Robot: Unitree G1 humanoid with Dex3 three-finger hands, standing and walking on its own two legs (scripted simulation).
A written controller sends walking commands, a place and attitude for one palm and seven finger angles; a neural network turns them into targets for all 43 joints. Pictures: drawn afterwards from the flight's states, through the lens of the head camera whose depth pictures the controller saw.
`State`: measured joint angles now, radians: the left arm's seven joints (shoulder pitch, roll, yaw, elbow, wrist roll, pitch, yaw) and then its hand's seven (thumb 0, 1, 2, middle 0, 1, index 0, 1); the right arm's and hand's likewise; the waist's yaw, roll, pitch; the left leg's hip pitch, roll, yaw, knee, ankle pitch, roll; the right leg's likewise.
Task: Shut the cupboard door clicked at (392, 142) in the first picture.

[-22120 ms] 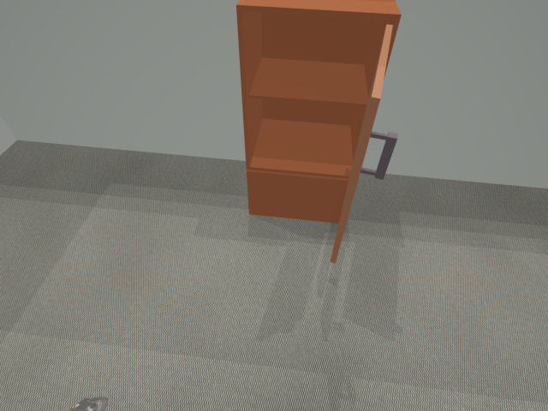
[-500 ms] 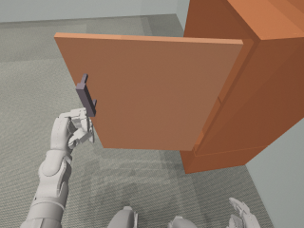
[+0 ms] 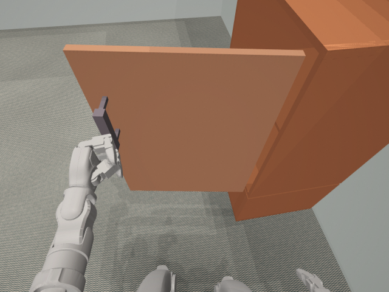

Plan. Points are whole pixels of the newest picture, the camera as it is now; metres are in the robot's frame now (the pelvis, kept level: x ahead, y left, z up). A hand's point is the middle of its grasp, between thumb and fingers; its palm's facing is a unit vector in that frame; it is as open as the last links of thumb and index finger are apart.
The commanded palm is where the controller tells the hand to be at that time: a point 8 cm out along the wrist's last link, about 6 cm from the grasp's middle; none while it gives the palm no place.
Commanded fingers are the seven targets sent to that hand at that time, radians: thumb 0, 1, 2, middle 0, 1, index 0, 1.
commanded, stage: bring the fist close to the handle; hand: left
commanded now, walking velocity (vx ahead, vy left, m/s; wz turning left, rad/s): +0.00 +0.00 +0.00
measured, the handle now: (109, 124) +0.46 +0.21 +0.05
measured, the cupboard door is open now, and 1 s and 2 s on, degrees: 80 68 58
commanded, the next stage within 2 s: push the door shut along its arc in 0.04 s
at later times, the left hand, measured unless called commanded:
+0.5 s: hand (120, 144) +0.41 +0.17 +0.05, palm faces -0.05 -1.00 -0.03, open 3.1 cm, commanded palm +0.39 +0.22 +0.05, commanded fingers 0.00 0.90 0.90 -1.30 -1.50 -1.30 -1.50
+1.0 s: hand (132, 122) +0.47 +0.16 +0.05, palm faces -0.19 -0.98 -0.03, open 3.1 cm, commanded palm +0.46 +0.20 +0.05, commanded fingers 0.00 0.90 0.90 -1.30 -1.50 -1.30 -1.50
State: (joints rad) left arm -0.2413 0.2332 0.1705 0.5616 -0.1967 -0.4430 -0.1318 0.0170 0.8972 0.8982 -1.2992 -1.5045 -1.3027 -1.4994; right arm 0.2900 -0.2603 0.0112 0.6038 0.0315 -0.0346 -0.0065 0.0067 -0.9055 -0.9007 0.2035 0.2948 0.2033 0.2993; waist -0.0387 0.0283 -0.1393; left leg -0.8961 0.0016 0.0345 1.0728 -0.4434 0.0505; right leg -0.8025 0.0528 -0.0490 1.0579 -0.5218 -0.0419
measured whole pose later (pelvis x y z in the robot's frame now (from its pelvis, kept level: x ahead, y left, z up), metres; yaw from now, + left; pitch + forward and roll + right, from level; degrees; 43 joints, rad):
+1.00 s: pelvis -0.01 +0.01 -0.02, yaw +0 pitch +21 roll -4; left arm -0.83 0.42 0.24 1.12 -0.16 -0.43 -0.35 0.02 0.90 0.90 -1.30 -1.50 -1.31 -1.50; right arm 0.35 -0.28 0.02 0.67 0.03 -0.02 0.00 0.00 -0.91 -0.90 0.20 0.29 0.20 0.30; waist -0.13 0.05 -0.14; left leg -1.09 0.01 0.01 1.17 -0.45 0.06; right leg -0.98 0.06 -0.08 1.13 -0.53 -0.04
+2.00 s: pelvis -0.01 +0.00 -0.05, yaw -2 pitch +28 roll -5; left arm -1.26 0.57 0.19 1.32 -0.08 -0.25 -0.46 0.03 0.97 0.98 -1.30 -1.50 -1.30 -1.50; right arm 0.37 -0.28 0.05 0.71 0.00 -0.07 -0.01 0.00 -0.90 -0.90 0.21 0.29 0.21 0.30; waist -0.24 0.06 -0.13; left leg -1.30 0.03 -0.02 1.29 -0.49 0.05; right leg -1.18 0.08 -0.11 1.23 -0.55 -0.05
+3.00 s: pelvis +0.01 -0.02 -0.01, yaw +0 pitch +20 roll -1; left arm -0.73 0.15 0.15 1.02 -0.02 -0.53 0.12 0.02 0.90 0.90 -1.30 -1.50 -1.30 -1.50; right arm 0.30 -0.27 -0.04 0.65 -0.03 0.04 0.08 0.00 -0.91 -0.90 0.20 0.29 0.20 0.30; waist -0.12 0.03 -0.16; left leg -1.00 0.01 0.02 1.10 -0.46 0.02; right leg -0.92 0.07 -0.06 1.10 -0.54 -0.08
